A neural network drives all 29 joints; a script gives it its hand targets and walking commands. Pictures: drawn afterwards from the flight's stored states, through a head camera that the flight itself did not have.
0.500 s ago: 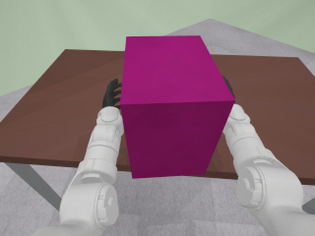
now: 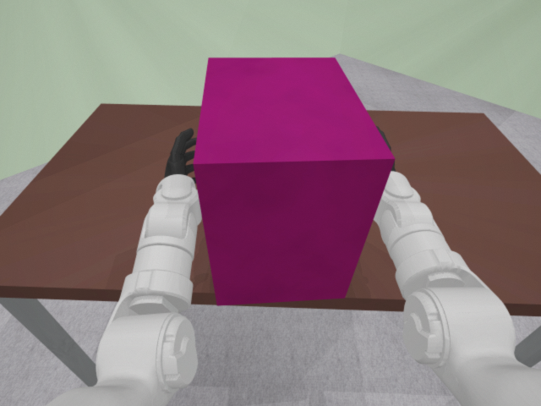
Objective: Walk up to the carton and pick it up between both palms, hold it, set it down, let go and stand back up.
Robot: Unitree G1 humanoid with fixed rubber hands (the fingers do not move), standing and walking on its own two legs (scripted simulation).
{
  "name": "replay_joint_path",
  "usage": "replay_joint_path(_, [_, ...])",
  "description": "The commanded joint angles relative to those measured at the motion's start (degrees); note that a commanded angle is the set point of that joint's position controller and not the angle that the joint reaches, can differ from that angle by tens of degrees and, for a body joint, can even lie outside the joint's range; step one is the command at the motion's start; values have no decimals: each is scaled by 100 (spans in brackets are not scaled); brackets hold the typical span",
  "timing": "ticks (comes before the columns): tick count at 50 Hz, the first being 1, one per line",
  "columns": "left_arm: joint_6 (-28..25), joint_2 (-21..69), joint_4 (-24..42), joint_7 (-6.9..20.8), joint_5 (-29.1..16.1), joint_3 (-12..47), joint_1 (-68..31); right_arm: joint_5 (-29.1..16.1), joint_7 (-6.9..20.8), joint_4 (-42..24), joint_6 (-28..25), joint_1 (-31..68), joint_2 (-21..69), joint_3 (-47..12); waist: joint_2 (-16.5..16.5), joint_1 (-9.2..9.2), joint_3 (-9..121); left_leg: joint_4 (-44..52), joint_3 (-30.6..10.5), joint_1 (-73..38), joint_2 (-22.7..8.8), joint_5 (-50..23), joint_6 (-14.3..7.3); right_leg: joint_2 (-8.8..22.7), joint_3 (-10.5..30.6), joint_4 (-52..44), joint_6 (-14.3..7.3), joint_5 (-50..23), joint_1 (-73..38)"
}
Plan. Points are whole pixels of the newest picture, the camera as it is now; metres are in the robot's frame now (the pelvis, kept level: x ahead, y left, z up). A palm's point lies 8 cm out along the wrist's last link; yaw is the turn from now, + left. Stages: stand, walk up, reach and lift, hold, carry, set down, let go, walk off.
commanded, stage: reach and lift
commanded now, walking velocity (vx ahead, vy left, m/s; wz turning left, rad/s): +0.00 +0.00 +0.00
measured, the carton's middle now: (277, 179) +0.44 +0.00 +0.14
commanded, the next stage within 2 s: hold in 1.92 s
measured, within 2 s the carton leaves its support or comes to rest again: neither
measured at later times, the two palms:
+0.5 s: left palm (169, 167) +0.39 +0.15 +0.20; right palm (385, 163) +0.39 -0.15 +0.21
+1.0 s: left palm (163, 150) +0.39 +0.15 +0.24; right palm (394, 151) +0.37 -0.15 +0.24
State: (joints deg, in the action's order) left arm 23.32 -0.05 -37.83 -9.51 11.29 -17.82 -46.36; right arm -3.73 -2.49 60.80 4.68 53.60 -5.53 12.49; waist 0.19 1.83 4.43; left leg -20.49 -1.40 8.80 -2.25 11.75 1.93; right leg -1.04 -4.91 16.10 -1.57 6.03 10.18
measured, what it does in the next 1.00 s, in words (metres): stands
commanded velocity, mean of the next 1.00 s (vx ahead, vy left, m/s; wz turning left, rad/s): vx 0.00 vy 0.00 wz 0.00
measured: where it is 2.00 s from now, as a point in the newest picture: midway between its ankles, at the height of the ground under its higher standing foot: outside the picture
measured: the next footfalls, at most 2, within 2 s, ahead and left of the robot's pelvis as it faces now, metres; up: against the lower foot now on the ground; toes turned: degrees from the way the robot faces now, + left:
none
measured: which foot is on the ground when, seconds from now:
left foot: down 0.00-1.00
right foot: down 0.00-1.00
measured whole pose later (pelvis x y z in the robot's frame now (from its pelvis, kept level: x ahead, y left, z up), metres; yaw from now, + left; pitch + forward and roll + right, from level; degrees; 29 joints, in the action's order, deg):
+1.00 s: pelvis -0.01 +0.02 +0.00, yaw +0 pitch -6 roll -1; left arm 39.0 -2.1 -26.8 -4.6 12.8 -18.3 -48.7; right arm -14.9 -10.3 46.8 21.5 54.5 -6.5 5.5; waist 0.8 6.3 3.6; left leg -21.9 -0.9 3.5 -1.0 12.8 0.2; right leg 0.2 -4.3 15.4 0.2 5.8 4.0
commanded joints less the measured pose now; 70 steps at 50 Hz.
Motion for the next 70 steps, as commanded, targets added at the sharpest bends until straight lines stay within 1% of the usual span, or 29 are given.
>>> replay_joint_path(1, [-381,3607,1203,602,-630,2172,-4725,-356,476,-1379,-109,4374,3278,-1562,-184,119,3186,-26,11,-642,337,-1970,179,-173,91,195,273,-1950,-1681])
replay_joint_path(4, [-222,3551,1158,685,-623,2121,-4519,-531,370,-1581,41,4368,3317,-1752,-68,131,2929,53,-17,-455,378,-1762,119,-146,155,186,316,-2000,-1897])
replay_joint_path(6, [-127,3430,1116,766,-568,2040,-4473,-560,300,-1488,166,4228,3292,-1721,-13,210,2613,175,-27,-322,395,-1423,86,-104,175,146,344,-1817,-1937])
replay_joint_path(9, [-28,3355,1150,857,-531,1970,-4511,-654,247,-1531,272,4262,3288,-1749,-45,224,2475,234,-26,-268,412,-1279,80,-88,180,130,346,-1684,-1968])
replay_joint_path(10, [2,3335,1185,890,-535,1987,-4519,-673,221,-1562,306,4227,3320,-1768,-45,269,2450,236,-25,-289,424,-1267,81,-80,186,117,355,-1702,-1997])
replay_joint_path(13, [54,3390,1426,931,-597,2058,-4647,-829,180,-1848,367,4364,3412,-1914,-132,260,2662,159,-39,-407,441,-1480,106,-113,168,144,357,-1777,-2024])
replay_joint_path(14, [70,3399,1497,937,-618,2092,-4719,-866,164,-1859,409,4362,3432,-1921,-179,288,2664,149,-49,-441,441,-1510,127,-125,156,145,353,-1744,-1993])
replay_joint_path(16, [145,3336,1379,985,-585,2026,-4694,-875,121,-1843,499,4305,3432,-1881,-130,346,2441,194,-47,-424,447,-1285,96,-113,158,81,360,-1491,-1906])
replay_joint_path(17, [170,3295,1434,1010,-584,1998,-4700,-897,102,-1880,536,4285,3462,-1911,-108,320,2437,229,-32,-390,454,-1182,73,-104,161,75,367,-1402,-1918])
replay_joint_path(18, [222,3293,1409,1020,-534,1978,-4710,-901,104,-1819,574,4321,3404,-1870,-186,306,2328,266,-37,-369,443,-1129,91,-115,145,66,348,-1251,-1838])
replay_joint_path(19, [251,3270,1423,1039,-541,1986,-4752,-894,93,-1816,607,4265,3422,-1848,-173,351,2280,281,-27,-350,451,-1037,85,-101,156,38,352,-1143,-1820])
replay_joint_path(20, [272,3270,1449,1055,-545,1989,-4762,-915,88,-1890,622,4304,3456,-1881,-191,327,2327,278,-23,-338,458,-1028,78,-97,159,41,347,-1124,-1823])
replay_joint_path(26, [437,3362,1604,1119,-633,2142,-4760,-1144,-8,-2359,814,4465,3568,-2105,-241,378,2513,165,-52,-462,474,-1266,96,-157,168,57,357,-1278,-1894])
replay_joint_path(31, [604,3328,1685,1199,-618,2115,-4742,-1255,-80,-2462,1016,4401,3586,-2185,-145,434,2318,208,-51,-456,472,-1188,76,-187,187,18,359,-1120,-1896])
replay_joint_path(32, [638,3319,1726,1217,-621,2120,-4717,-1302,-98,-2589,1044,4442,3613,-2241,-112,424,2380,203,-42,-455,483,-1200,61,-195,189,29,373,-1162,-1932])
replay_joint_path(33, [668,3307,1752,1227,-610,2095,-4765,-1342,-106,-2604,1093,4476,3622,-2276,-142,395,2371,218,-36,-402,488,-1145,56,-193,193,32,372,-1111,-1944])
replay_joint_path(36, [750,3333,1857,1266,-659,2157,-4876,-1384,-132,-2710,1200,4507,3685,-2288,-134,463,2341,236,-44,-380,476,-1103,68,-216,189,37,368,-1079,-1934])
replay_joint_path(39, [838,3305,1921,1302,-659,2167,-4965,-1447,-159,-2718,1332,4475,3671,-2302,-172,486,2304,247,-49,-399,465,-1044,92,-221,206,19,348,-969,-1872])
replay_joint_path(42, [952,3301,1902,1331,-624,2127,-4905,-1517,-175,-2762,1435,4482,3661,-2353,-210,456,2212,257,-43,-390,461,-1066,100,-240,214,11,340,-935,-1896])
replay_joint_path(44, [1014,3276,1948,1356,-626,2139,-4847,-1596,-203,-2858,1492,4477,3648,-2426,-229,452,2279,226,-37,-413,471,-1182,112,-244,232,27,342,-1061,-1981])
replay_joint_path(52, [1234,3250,2037,1453,-584,2101,-4827,-1752,-269,-2964,1707,4473,3588,-2490,-226,484,2112,249,-33,-444,467,-1254,161,-273,238,-6,350,-1043,-1989])
replay_joint_path(58, [1294,3321,2277,1458,-662,2228,-4984,-1891,-291,-3204,1805,4588,3610,-2583,-268,517,2253,145,-61,-601,454,-1645,232,-333,217,37,362,-1273,-1985])
replay_joint_path(59, [1325,3283,2199,1475,-639,2186,-4929,-1891,-308,-3166,1849,4519,3576,-2574,-225,544,2163,150,-54,-598,464,-1609,224,-328,234,12,372,-1265,-1993])
replay_joint_path(61, [1355,3307,2306,1494,-685,2250,-4956,-1941,-322,-3282,1877,4551,3564,-2601,-278,552,2263,146,-58,-598,460,-1646,242,-329,235,27,368,-1299,-2015])
replay_joint_path(63, [1376,3274,2378,1503,-683,2239,-4966,-1961,-332,-3282,1924,4503,3570,-2620,-251,555,2253,153,-56,-592,464,-1641,240,-329,231,32,373,-1298,-2020])
replay_joint_path(65, [1418,3192,2328,1540,-618,2158,-4950,-1962,-355,-3181,1987,4407,3552,-2597,-244,562,2118,180,-36,-536,486,-1559,235,-304,250,13,390,-1305,-2044])
replay_joint_path(66, [1432,3195,2389,1553,-636,2179,-4954,-2000,-364,-3327,1982,4485,3600,-2653,-230,536,2236,163,-32,-525,498,-1593,224,-307,255,39,400,-1408,-2119])
replay_joint_path(68, [1479,3164,2334,1577,-614,2136,-4951,-2021,-376,-3324,2032,4552,3566,-2647,-208,527,2157,188,-35,-496,491,-1547,215,-312,247,37,406,-1357,-2117])
replay_joint_path(70, [1486,3196,2422,1582,-670,2243,-5060,-2055,-396,-3448,2046,4610,3600,-2671,-283,571,2296,141,-32,-524,511,-1604,236,-307,253,59,413,-1446,-2148])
